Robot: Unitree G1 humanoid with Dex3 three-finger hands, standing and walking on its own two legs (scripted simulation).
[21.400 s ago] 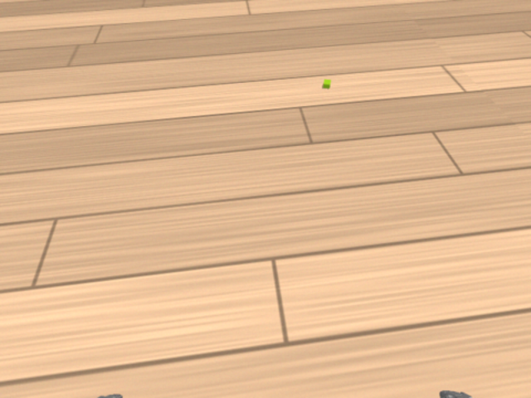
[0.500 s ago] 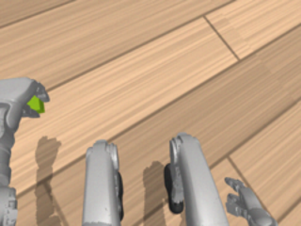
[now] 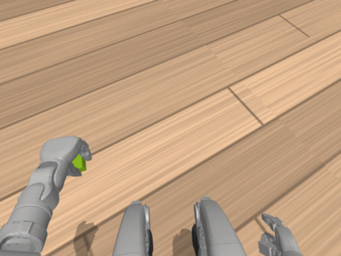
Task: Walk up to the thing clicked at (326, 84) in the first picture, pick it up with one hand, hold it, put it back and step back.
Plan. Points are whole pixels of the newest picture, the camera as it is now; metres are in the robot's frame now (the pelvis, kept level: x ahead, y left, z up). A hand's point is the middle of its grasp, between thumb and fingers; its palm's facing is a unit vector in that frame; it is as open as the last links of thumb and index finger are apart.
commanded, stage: lift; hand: left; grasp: from above
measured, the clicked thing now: (75, 160) +0.37 +0.27 -0.11
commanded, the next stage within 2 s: hold in 0.52 s
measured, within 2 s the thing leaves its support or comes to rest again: neither
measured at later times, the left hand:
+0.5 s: hand (70, 140) +0.37 +0.23 +0.03, palm faces -0.43 -0.09 -0.90, open 6.1 cm
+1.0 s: hand (67, 123) +0.38 +0.22 +0.07, palm faces -0.44 -0.07 -0.89, open 6.4 cm
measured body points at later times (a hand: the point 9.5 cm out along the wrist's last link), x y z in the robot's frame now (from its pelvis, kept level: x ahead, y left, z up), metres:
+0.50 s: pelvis +0.04 +0.00 +0.10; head +0.10 -0.01 +0.55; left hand +0.39 +0.23 +0.08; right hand +0.13 -0.27 -0.02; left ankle +0.07 +0.12 -0.59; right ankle +0.08 -0.14 -0.59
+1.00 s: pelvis +0.07 +0.00 +0.13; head +0.10 -0.02 +0.58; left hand +0.40 +0.22 +0.13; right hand +0.18 -0.27 +0.01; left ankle +0.07 +0.12 -0.59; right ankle +0.08 -0.14 -0.59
